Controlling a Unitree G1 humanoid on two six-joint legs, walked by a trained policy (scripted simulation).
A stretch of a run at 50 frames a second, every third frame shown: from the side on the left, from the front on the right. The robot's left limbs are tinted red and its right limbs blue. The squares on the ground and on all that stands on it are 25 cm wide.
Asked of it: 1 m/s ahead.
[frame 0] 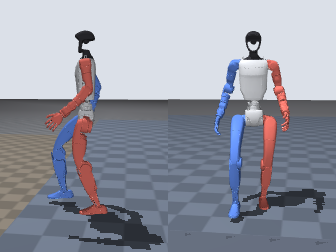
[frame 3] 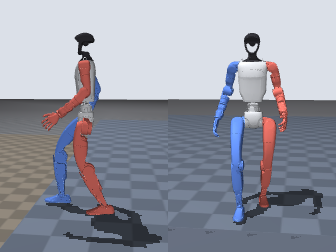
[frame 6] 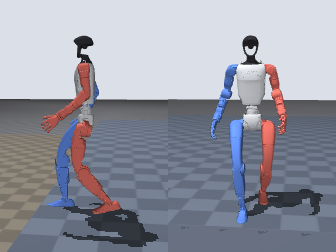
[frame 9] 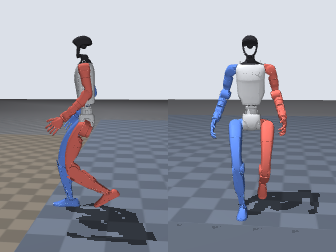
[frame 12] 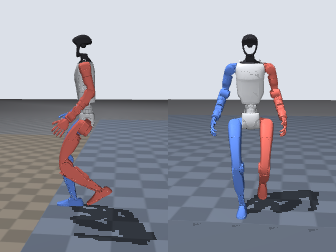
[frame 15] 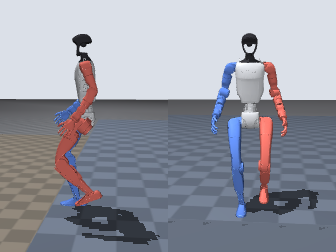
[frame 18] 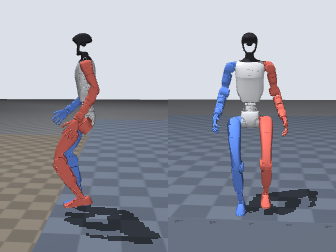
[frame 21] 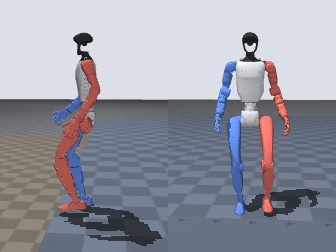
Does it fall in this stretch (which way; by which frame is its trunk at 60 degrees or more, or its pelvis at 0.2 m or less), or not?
no
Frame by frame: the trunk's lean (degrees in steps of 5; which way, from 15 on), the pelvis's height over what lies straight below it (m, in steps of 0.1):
0: 0, 0.8
3: 0, 0.8
6: 0, 0.7
9: 5, 0.7
12: 5, 0.7
15: 5, 0.8
18: 5, 0.8
21: 5, 0.8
